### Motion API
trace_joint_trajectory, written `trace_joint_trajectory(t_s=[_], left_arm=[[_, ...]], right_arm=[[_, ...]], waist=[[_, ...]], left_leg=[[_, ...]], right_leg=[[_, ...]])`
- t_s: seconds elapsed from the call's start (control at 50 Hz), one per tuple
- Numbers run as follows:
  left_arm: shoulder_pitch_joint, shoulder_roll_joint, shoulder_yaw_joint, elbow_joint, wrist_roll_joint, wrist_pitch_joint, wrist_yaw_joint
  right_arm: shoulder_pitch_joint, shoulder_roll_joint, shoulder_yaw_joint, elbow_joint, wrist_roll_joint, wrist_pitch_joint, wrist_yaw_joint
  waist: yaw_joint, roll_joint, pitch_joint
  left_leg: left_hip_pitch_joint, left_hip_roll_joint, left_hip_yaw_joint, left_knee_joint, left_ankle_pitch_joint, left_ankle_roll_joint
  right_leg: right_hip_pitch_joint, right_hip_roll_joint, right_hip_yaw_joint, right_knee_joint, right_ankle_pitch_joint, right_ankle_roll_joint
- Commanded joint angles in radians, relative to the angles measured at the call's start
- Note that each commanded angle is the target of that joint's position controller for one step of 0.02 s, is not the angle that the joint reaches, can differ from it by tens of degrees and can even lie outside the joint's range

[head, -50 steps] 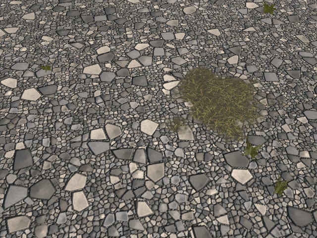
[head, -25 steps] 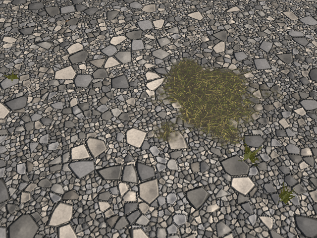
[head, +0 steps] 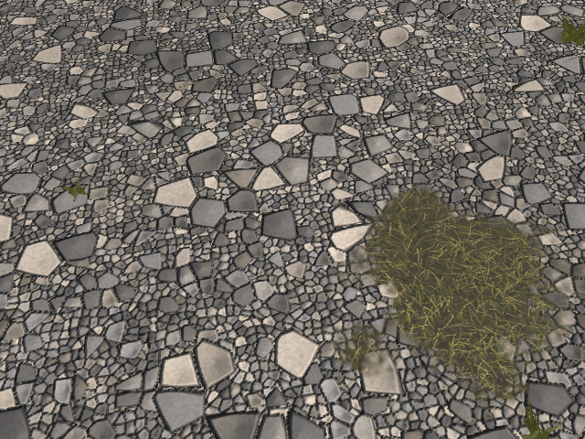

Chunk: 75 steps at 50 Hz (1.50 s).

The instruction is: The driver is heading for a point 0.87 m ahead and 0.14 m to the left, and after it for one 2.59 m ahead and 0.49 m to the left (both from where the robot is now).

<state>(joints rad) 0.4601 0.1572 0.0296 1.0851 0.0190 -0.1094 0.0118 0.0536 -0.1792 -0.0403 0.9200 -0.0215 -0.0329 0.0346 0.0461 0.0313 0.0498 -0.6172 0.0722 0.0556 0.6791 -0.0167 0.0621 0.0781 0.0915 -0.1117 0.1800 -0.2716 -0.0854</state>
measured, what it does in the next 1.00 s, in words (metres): walks ahead, turning left: left foot, then right foot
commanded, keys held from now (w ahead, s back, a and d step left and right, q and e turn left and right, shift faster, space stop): w+q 0.40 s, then w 0.60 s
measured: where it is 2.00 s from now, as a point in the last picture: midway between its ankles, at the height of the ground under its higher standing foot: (262, 312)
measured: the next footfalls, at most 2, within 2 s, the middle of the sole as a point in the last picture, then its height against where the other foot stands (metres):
left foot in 0.12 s outside the picture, level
right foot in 0.66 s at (322, 391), level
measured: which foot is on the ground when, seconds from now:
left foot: up 0.00-0.10, down 0.12-0.68, up 0.70-1.00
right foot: down 0.00-0.14, up 0.16-0.64, down 0.66-1.00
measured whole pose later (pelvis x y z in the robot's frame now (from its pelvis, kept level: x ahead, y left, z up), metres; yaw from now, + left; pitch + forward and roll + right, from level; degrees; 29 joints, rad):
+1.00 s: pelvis +0.56 +0.07 +0.01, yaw +18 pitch +1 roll -1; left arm 0.43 0.20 0.04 0.97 0.01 -0.09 -0.01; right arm 0.15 -0.24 -0.04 0.86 -0.04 -0.03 0.04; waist 0.03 0.05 0.03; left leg -0.62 0.09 0.00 0.88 -0.13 0.02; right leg -0.05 0.08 -0.06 0.22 -0.19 -0.09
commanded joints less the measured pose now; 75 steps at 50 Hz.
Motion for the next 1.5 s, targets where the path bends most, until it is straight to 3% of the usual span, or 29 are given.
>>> trace_joint_trajectory(t_s=[0.02, 0.08, 0.12, 0.14, 0.16, 0.18, 0.22, 0.26, 0.3, 0.4, 0.56, 0.64, 0.66, 0.68, 0.7, 0.72, 0.74, 0.8, 1.0, 1.14, 1.2, 1.22, 1.24, 1.26, 1.28, 1.32, 1.36, 1.42, 1.5], left_arm=[[0.071, 0.121, 0.019, -0.008, 0.006, -0.006, 0.014], [0.04, 0.158, 0.027, -0.014, 0.012, -0.001, 0.026], [0.008, 0.184, 0.033, -0.034, 0.005, 0.013, 0.025], [-0.005, 0.151, 0.024, -0.085, -0.016, 0.009, 0.017], [0.012, 0.125, 0.029, -0.121, -0.027, -0.002, -0.002], [-0.096, 0.17, 0.038, -0.154, -0.008, -0.008, -0.007], [-0.168, 0.149, 0.035, -0.181, -0.011, -0.023, -0.011], [-0.157, 0.126, 0.034, -0.194, 0.02, 0.013, -0.011], [-0.166, 0.114, 0.033, -0.211, 0.03, 0.044, -0.017], [-0.392, 0.132, 0.031, -0.31, 0.023, 0.064, -0.025], [-0.591, 0.131, 0.01, -0.398, 0.009, 0.048, -0.042], [-0.356, 0.193, 0.035, -0.342, 0.003, 0.029, -0.024], [-0.204, 0.218, 0.046, -0.299, 0.009, 0.02, -0.012], [-0.036, 0.29, 0.063, -0.282, 0.033, 0.014, 0.003], [-0.023, 0.369, 0.085, -0.261, 0.041, 0.025, -0.007], [-0.098, 0.275, 0.07, -0.271, 0.01, 0.038, -0.018], [-0.192, 0.206, 0.052, -0.287, 0.0, 0.037, -0.021], [-0.208, 0.15, 0.032, -0.251, 0.002, 0.019, -0.019], [-0.019, 0.172, 0.031, -0.156, -0.015, 0.003, -0.021], [0.043, 0.198, 0.033, -0.114, -0.001, 0.014, -0.006], [0.005, 0.197, 0.03, -0.106, -0.008, 0.024, 0.001], [0.004, 0.179, 0.021, -0.125, -0.022, 0.02, 0.003], [0.124, 0.074, -0.005, -0.144, -0.062, 0.021, 0.003], [0.13, 0.165, 0.025, -0.114, -0.047, 0.035, 0.016], [0.057, 0.168, 0.031, -0.129, -0.03, 0.043, 0.018], [-0.031, 0.13, 0.025, -0.139, -0.006, 0.054, 0.009], [-0.004, 0.108, 0.024, -0.123, 0.014, 0.086, -0.003], [0.009, 0.081, 0.019, -0.105, 0.008, 0.113, -0.004], [-0.102, 0.089, 0.009, -0.11, 0.007, 0.132, 0.012]], right_arm=[[-0.093, -0.044, -0.003, -0.079, 0.0, -0.016, 0.002], [0.012, -0.071, -0.02, -0.055, -0.005, -0.025, -0.008], [0.265, -0.122, -0.05, 0.023, -0.019, -0.035, -0.016], [0.407, -0.222, -0.082, 0.039, -0.037, -0.035, -0.027], [0.398, -0.263, -0.094, 0.036, -0.013, -0.018, -0.024], [0.322, -0.249, -0.088, 0.028, 0.008, -0.009, -0.02], [0.219, -0.159, -0.065, 0.012, 0.008, -0.013, -0.024], [0.204, -0.123, -0.049, 0.014, 0.016, -0.027, -0.034], [0.241, -0.149, -0.052, 0.019, 0.023, -0.043, -0.036], [0.342, -0.18, -0.057, 0.016, 0.022, -0.04, -0.034], [0.463, -0.176, -0.044, 0.033, 0.004, -0.042, -0.05], [0.396, -0.223, -0.051, 0.021, -0.002, -0.051, -0.055], [0.384, -0.218, -0.049, 0.018, 0.0, -0.054, -0.049], [0.401, -0.167, -0.035, -0.016, 0.006, -0.059, -0.045], [0.559, -0.098, -0.027, -0.003, 0.047, -0.053, -0.041], [0.501, -0.183, -0.039, 0.01, 0.009, -0.045, -0.047], [0.396, -0.178, -0.039, -0.012, 0.002, -0.046, -0.04], [0.331, -0.138, -0.029, -0.035, -0.015, -0.029, -0.021], [0.014, -0.088, 0.003, -0.135, -0.012, -0.01, 0.006], [-0.11, -0.109, 0.008, -0.182, -0.005, -0.022, -0.003], [0.156, -0.129, -0.008, -0.086, -0.022, -0.05, -0.026], [0.299, -0.178, -0.022, -0.047, -0.044, -0.065, -0.038], [0.396, -0.282, -0.048, -0.038, -0.061, -0.062, -0.042], [0.403, -0.261, -0.05, -0.031, 0.008, -0.045, -0.033], [0.295, -0.216, -0.036, -0.044, 0.024, -0.044, -0.031], [0.178, -0.104, -0.001, -0.048, 0.018, -0.049, -0.036], [0.159, -0.087, 0.011, -0.034, 0.015, -0.052, -0.044], [0.162, -0.12, 0.012, -0.014, 0.007, -0.066, -0.043], [0.202, -0.129, 0.018, 0.018, 0.001, -0.05, -0.045]], waist=[[-0.006, -0.085, 0.075], [-0.065, -0.112, -0.002], [-0.175, -0.1, -0.133], [-0.219, 0.013, -0.243], [-0.163, 0.208, -0.328], [-0.139, 0.037, -0.234], [-0.078, -0.073, -0.053], [-0.023, -0.058, -0.032], [-0.013, -0.034, -0.035], [-0.073, 0.012, 0.008], [-0.152, 0.044, 0.017], [-0.027, 0.053, -0.068], [0.044, 0.017, -0.153], [0.09, -0.09, -0.293], [0.015, -0.337, -0.375], [-0.005, -0.153, -0.26], [-0.021, -0.073, -0.118], [-0.065, -0.091, -0.044], [-0.02, -0.099, 0.019], [-0.002, -0.108, 0.035], [-0.117, -0.083, -0.088], [-0.159, -0.054, -0.193], [-0.137, 0.162, -0.369], [-0.139, 0.107, -0.443], [-0.094, 0.045, -0.3], [-0.048, 0.03, -0.103], [-0.003, 0.041, -0.088], [0.032, 0.045, -0.123], [-0.003, 0.082, -0.106]], left_leg=[[-0.005, -0.033, 0.031, -0.061, -0.037, 0.041], [0.163, -0.12, 0.092, -0.098, -0.169, 0.099], [0.48, -0.144, 0.061, -0.196, -0.15, 0.156], [0.757, 0.077, -0.248, -0.214, -0.227, 0.248], [0.94, 0.296, -0.778, -0.372, -0.171, 0.385], [0.882, 0.253, -0.698, -0.394, -0.185, 0.355], [0.625, 0.19, -0.489, -0.442, -0.033, 0.279], [0.493, 0.111, -0.377, -0.457, 0.087, 0.234], [0.457, 0.079, -0.339, -0.467, 0.15, 0.234], [0.466, 0.035, -0.332, -0.497, 0.137, 0.191], [0.682, 0.068, -0.318, -0.442, 0.305, 0.144], [0.684, 0.067, -0.281, -0.221, 0.635, 0.09], [0.615, 0.023, -0.239, -0.037, 0.582, 0.073], [0.444, -0.035, -0.199, 0.247, 0.251, 0.06], [0.135, -0.216, -0.119, 0.556, -0.497, 0.021], [0.039, -0.146, -0.18, 0.624, -0.459, 0.037], [0.026, -0.105, -0.175, 0.596, -0.361, 0.034], [0.096, -0.038, -0.143, 0.475, -0.284, 0.014], [-0.021, 0.012, -0.015, 0.108, -0.037, -0.052], [0.051, -0.035, 0.01, -0.105, -0.079, 0.002], [0.388, -0.114, 0.035, -0.256, -0.012, 0.055], [0.644, 0.007, -0.063, -0.226, 0.194, 0.085], [0.981, 0.353, -0.428, -0.162, 0.625, 0.242], [0.941, 0.388, -0.548, -0.211, 0.822, 0.307], [0.8, 0.333, -0.396, -0.243, 0.796, 0.28], [0.567, 0.23, -0.243, -0.344, 0.657, 0.192], [0.437, 0.172, -0.159, -0.391, 0.62, 0.152], [0.374, 0.143, -0.086, -0.402, 0.647, 0.156], [0.355, 0.121, -0.082, -0.423, 0.378, 0.133]], right_leg=[[0.011, -0.316, 0.058, -0.006, 0.591, -0.086], [0.068, -0.325, -0.004, 0.209, 1.01, -0.064], [-0.046, -0.303, -0.047, 0.574, 0.962, -0.033], [-0.33, -0.245, -0.08, 0.919, 0.623, 0.003], [-0.661, -0.009, 0.001, 1.256, -0.217, 0.044], [-0.785, -0.088, 0.152, 1.273, -0.149, 0.022], [-0.752, -0.165, 0.152, 1.119, -0.026, 0.028], [-0.652, -0.191, 0.155, 1.01, -0.022, 0.06], [-0.639, -0.188, 0.136, 0.941, -0.023, 0.09], [-0.74, -0.183, 0.105, 0.706, 0.164, 0.136], [-0.729, -0.133, 0.075, 0.428, 0.264, 0.079], [-0.394, -0.057, 0.061, 0.308, 0.14, 0.005], [-0.191, -0.084, 0.082, 0.268, 0.173, -0.024], [0.051, -0.31, 0.328, 0.276, 0.08, -0.073], [0.238, -0.531, 0.798, 0.155, 0.05, -0.221], [0.129, -0.487, 0.83, 0.098, -0.08, -0.199], [-0.02, -0.445, 0.653, 0.081, -0.057, -0.175], [-0.192, -0.321, 0.39, 0.025, 0.219, -0.113], [-0.159, -0.249, 0.194, -0.057, 0.441, -0.1], [-0.005, -0.314, 0.186, 0.026, 0.605, -0.094], [-0.016, -0.252, 0.128, 0.356, 0.93, -0.034], [-0.18, -0.213, 0.109, 0.556, 0.694, -0.007], [-0.494, -0.07, 0.03, 0.949, 0.002, 0.042], [-0.546, -0.007, 0.133, 1.107, -0.314, 0.047], [-0.573, -0.061, 0.188, 1.112, -0.259, 0.045], [-0.567, -0.119, 0.175, 0.989, -0.179, 0.051], [-0.446, -0.123, 0.157, 0.901, -0.119, 0.067], [-0.363, -0.111, 0.132, 0.793, -0.064, 0.084], [-0.332, -0.122, 0.105, 0.584, -0.012, 0.083]])
Keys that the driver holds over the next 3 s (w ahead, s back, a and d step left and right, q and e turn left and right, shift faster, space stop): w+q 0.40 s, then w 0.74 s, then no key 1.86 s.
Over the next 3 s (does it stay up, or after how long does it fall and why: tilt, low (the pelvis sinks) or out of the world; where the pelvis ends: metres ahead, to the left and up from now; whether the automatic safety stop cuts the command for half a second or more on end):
stays up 0.79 0.18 0.00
